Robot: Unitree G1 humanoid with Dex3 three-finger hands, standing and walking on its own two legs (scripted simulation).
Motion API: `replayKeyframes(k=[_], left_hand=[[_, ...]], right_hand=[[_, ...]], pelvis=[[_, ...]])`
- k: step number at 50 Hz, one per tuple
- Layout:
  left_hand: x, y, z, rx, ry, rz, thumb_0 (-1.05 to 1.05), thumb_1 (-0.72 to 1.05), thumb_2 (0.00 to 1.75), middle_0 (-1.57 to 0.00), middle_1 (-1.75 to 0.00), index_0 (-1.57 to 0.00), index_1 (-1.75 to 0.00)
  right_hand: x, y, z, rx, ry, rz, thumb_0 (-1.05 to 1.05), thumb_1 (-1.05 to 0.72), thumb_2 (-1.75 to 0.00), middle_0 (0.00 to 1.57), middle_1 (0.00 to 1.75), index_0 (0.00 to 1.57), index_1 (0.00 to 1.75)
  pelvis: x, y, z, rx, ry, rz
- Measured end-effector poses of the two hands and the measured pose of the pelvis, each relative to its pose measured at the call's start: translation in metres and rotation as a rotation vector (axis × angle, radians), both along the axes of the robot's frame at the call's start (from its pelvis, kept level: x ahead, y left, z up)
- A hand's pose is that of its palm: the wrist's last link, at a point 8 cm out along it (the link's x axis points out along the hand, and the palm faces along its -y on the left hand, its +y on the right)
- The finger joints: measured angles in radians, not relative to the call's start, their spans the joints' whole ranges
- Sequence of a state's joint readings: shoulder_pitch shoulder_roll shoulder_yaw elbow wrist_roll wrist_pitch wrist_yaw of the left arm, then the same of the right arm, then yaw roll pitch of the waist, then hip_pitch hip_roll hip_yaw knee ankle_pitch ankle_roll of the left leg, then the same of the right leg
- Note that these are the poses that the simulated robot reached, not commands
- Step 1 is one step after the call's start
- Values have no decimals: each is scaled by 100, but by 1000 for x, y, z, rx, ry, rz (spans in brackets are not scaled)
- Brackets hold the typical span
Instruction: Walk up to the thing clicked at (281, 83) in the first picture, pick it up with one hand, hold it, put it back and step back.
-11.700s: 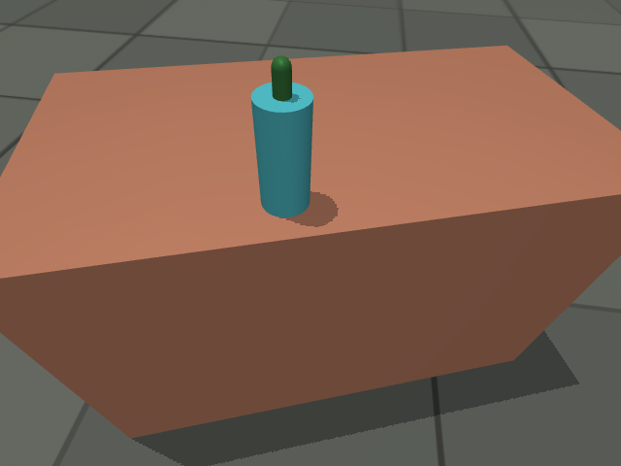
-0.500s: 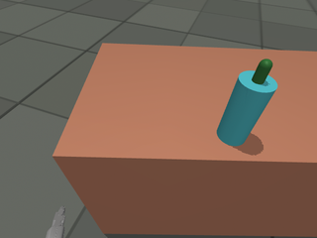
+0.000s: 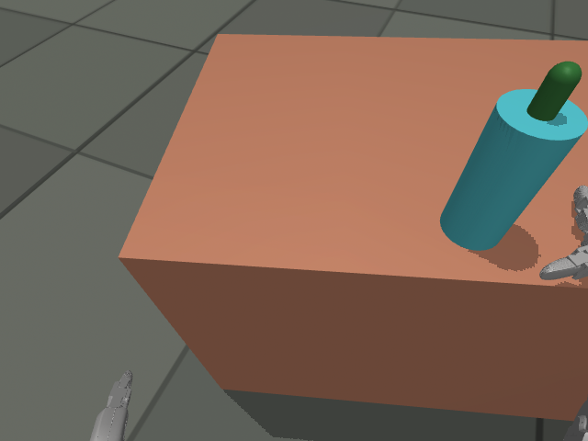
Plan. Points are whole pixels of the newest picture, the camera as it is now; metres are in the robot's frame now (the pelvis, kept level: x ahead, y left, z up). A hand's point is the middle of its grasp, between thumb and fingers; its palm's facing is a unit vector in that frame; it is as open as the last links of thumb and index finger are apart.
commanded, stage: close in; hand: right
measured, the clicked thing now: (509, 163) +0.43 -0.22 +0.17
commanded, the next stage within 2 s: close in 0.48 s
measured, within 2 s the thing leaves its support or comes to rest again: leaves its support in 1.68 s
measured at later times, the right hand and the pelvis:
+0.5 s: hand (513, 215) +0.40 -0.25 +0.11, palm faces +0.24 +0.97 +0.02, open 17.5 cm; pelvis +0.00 +0.00 +0.00, yaw +0 degrees
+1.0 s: hand (497, 205) +0.41 -0.23 +0.11, palm faces +0.28 +0.96 +0.01, open 13.8 cm; pelvis -0.01 +0.00 +0.00, yaw +0 degrees
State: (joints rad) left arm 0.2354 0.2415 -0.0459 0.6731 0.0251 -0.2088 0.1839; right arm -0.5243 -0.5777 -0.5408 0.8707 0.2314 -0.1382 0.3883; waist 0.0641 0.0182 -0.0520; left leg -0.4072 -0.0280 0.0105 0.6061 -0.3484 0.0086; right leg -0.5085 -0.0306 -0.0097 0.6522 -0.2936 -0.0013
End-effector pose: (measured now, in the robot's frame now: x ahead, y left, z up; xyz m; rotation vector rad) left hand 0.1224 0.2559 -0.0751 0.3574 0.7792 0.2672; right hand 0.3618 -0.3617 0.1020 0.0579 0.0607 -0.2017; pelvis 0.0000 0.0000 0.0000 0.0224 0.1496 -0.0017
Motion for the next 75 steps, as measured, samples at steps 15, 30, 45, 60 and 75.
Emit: replayKeyframes(k=[15, 30, 45, 60, 75], left_hand=[[23, -12, 8, -114, -85, 20, -1, -51, 3, -6, -7, -8, -5], [9, 5, 8, -103, -49, 47, -1, -51, 4, -6, -7, -8, -5], [10, 1, 10, -135, -81, 51, -1, -53, 6, -5, -6, -6, -5], [4, -6, 7, -163, -67, 48, -1, -52, 6, -5, -6, -6, -5], [6, 10, 23, -118, -105, 61, -1, -52, 5, -5, -6, -7, -5]], right_hand=[[11, 48, 5, -27, -31, -22, -1, 55, -5, 4, 5, 5, 5], [11, 81, 5, -34, -40, -32, -1, 53, -7, 3, 6, 4, 6], [7, 90, 6, -52, -27, -79, -1, 51, -17, 46, 32, 48, 32], [11, 91, 15, -69, -50, -58, 0, 35, -48, 74, 63, 79, 65], [3, 90, 13, -41, -45, -69, 0, 50, -82, 68, 86, 73, 89]], pelvis=[[12, -3, 2, -5, -15, 13], [-2, -1, 2, -12, -32, 10], [-7, 0, 2, -17, -49, 8], [-2, -2, 3, -16, -37, 22], [-2, -2, 5, -17, -62, 16]])
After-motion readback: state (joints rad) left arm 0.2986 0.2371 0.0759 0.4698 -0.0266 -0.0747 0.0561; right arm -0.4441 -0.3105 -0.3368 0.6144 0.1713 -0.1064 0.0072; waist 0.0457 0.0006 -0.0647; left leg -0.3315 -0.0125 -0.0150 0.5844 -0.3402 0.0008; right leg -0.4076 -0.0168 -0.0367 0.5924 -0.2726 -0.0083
